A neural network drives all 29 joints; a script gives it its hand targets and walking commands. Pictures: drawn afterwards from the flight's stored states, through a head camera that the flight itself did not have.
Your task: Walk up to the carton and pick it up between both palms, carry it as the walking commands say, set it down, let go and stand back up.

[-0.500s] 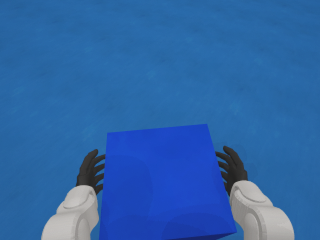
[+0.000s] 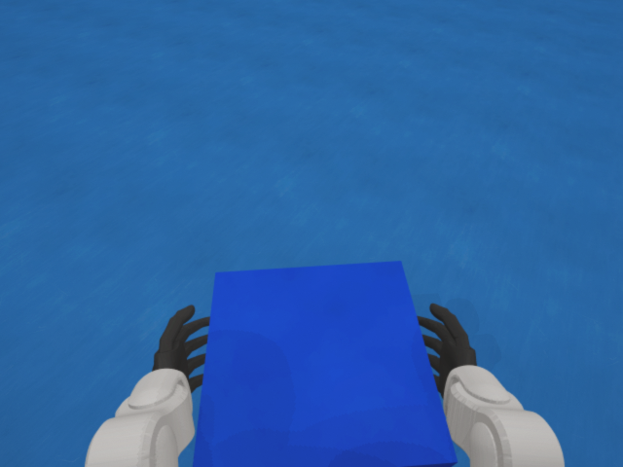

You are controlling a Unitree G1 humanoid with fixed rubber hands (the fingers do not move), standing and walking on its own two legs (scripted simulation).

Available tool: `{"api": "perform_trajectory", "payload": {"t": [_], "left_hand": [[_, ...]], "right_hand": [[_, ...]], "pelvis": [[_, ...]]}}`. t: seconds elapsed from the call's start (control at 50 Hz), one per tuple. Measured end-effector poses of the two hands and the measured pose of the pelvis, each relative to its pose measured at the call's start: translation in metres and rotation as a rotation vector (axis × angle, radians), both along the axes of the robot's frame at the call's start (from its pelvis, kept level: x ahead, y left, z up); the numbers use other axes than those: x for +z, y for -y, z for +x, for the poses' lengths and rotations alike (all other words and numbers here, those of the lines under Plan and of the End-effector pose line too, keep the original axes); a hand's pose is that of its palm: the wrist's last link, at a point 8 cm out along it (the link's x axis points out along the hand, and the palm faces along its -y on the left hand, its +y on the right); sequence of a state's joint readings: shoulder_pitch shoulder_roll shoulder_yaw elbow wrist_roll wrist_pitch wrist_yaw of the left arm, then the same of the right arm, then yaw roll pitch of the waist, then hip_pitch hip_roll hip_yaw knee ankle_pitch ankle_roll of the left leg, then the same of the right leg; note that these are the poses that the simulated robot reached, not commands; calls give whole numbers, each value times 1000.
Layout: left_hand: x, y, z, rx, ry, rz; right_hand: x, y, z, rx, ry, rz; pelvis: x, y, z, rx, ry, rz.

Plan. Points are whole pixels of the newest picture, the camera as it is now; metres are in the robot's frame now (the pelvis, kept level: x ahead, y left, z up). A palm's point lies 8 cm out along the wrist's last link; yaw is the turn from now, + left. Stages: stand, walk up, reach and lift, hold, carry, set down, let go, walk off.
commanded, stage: carry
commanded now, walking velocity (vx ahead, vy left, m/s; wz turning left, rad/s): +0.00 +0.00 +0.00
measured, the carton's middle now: (316, 394) +0.23 +0.01 +0.01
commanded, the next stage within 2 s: none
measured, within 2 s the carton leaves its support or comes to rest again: neither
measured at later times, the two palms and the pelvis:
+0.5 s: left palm (214, 247) +0.46 +0.17 +0.02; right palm (401, 240) +0.47 -0.13 +0.03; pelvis +0.23 +0.01 -0.02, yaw +3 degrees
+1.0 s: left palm (229, 135) +0.81 +0.20 +0.01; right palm (362, 131) +0.81 -0.10 +0.02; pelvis +0.56 +0.05 -0.02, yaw +2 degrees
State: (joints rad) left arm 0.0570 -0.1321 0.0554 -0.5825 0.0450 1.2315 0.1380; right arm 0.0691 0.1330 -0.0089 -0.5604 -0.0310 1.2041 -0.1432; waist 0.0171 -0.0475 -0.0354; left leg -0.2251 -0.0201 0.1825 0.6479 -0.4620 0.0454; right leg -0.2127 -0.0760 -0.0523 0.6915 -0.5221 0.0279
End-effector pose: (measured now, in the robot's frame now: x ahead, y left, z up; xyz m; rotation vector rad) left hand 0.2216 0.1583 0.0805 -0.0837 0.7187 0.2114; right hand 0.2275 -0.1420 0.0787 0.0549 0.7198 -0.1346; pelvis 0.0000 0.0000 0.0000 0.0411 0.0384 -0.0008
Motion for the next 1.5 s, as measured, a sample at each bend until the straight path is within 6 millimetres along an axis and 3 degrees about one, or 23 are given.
{"api": "perform_trajectory", "payload": {"t": [0.1, 0.2, 0.3, 0.36, 0.42, 0.46, 0.6, 0.68, 0.76, 0.82, 0.92, 1.06, 1.16, 1.22, 1.3, 1.38, 1.42, 1.5], "left_hand": [[5, 2, 47, -17, 16, 30], [0, -4, 88, 1, 102, -19], [-11, -2, 130, -37, 40, 11], [-23, 6, 168, -81, 7, 27], [-52, 4, 207, -100, -68, 54], [-62, -2, 224, -72, -79, 38], [-47, -33, 292, 83, 67, -78], [-35, -38, 352, 26, 63, -52], [-40, -26, 431, -112, 4, 22], [-45, -14, 484, -180, 12, 40], [-69, -14, 560, -187, 25, 58], [-65, -59, 614, 42, 24, -27], [-62, -82, 679, 80, 31, -37], [-53, -79, 732, 7, 28, -23], [-48, -61, 810, -119, 31, 6], [-46, -42, 879, -202, 90, 18], [-53, -42, 908, -211, 77, 36], [-67, -61, 944, -130, 26, 21]], "right_hand": [[-1, 2, 44, -8, 18, 17], [12, -4, 92, 7, 104, -29], [-14, -2, 119, -42, 38, 23], [-34, 5, 142, -74, 5, 31], [-60, 4, 185, -36, -68, -10], [-61, -1, 214, 18, -78, -54], [-22, -35, 316, 57, 64, -43], [-21, -38, 359, 17, 60, -31], [-46, -27, 399, -72, -3, -17], [-54, -17, 433, -143, 2, -2], [-71, -15, 519, -98, 20, -36], [-47, -59, 634, 51, 25, -25], [-46, -83, 704, 98, 33, -62], [-47, -80, 734, 42, 27, -49], [-51, -63, 775, -75, 27, -40], [-49, -46, 824, -167, 83, -20], [-55, -45, 854, -152, 68, -31], [-51, -62, 923, -33, 19, -81]], "pelvis": [[3, -1, 39, 33, -25, -22], [-10, -2, 79, 38, -32, -3], [-16, -10, 129, -23, 3, -43], [-24, -10, 160, 7, 18, -48], [-25, -10, 191, 62, 25, -88], [-23, -10, 212, 61, 20, -81], [-18, -16, 290, 32, -20, -39], [-14, -31, 347, -28, -9, -56], [-8, -45, 404, -31, -13, -73], [-12, -49, 445, -37, -13, -71], [-26, -47, 512, 24, -9, -90], [-13, -47, 603, 29, -51, -59], [-13, -62, 673, -6, -29, -41], [-9, -73, 716, -26, -18, -54], [-7, -83, 770, -33, -30, -58], [-17, -85, 828, -32, -30, -63], [-20, -84, 857, 4, -29, -80], [-16, -82, 912, 28, -29, -71]]}}
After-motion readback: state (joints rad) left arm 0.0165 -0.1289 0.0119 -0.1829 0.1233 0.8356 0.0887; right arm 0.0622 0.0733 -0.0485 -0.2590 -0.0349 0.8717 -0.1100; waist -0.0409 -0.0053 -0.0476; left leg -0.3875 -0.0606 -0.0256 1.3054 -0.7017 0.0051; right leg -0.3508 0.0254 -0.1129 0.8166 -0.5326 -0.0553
